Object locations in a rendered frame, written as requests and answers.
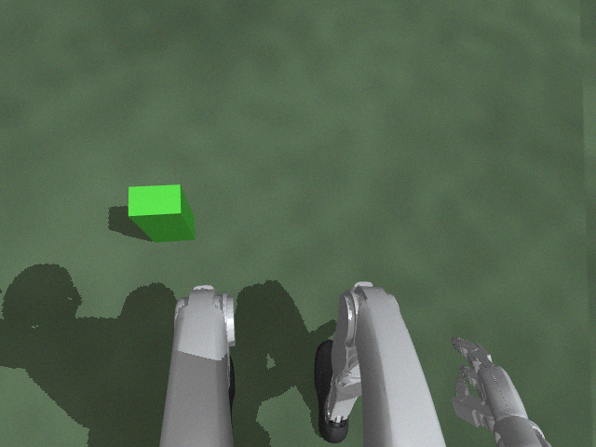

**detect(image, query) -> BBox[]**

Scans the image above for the right robot arm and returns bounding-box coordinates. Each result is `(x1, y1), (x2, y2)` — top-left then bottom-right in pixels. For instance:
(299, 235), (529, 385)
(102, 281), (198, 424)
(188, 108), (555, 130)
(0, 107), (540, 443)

(493, 416), (552, 447)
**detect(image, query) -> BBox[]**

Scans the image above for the right robot hand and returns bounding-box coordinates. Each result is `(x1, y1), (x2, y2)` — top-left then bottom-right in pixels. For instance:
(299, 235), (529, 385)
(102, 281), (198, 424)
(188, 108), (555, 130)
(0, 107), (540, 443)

(451, 336), (528, 431)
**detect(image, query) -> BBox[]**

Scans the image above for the right robot foot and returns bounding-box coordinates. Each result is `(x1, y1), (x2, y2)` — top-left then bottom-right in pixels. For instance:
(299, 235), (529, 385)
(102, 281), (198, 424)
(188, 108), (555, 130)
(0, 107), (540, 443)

(315, 341), (348, 443)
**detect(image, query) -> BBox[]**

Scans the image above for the carton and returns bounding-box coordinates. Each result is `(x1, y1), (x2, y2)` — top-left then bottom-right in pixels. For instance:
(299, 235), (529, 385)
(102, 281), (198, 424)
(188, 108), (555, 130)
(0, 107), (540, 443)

(129, 184), (196, 243)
